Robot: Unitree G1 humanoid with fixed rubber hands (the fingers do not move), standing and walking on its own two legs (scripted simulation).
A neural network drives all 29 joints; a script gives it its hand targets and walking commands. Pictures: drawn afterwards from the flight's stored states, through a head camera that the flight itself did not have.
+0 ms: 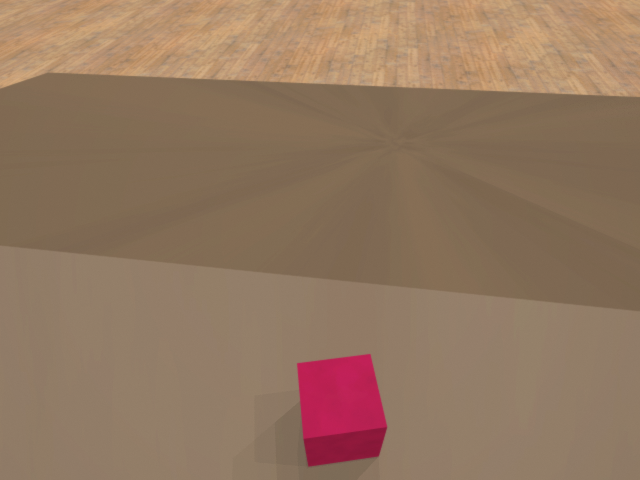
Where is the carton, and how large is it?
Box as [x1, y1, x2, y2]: [297, 354, 386, 466]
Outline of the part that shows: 369,354 297,363 303,438 308,466 378,455 386,429 386,424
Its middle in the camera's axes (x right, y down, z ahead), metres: +0.05 +0.48 +1.10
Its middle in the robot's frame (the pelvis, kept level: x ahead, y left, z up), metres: +0.47 -0.01 -0.66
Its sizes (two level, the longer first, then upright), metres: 0.210 0.200 0.250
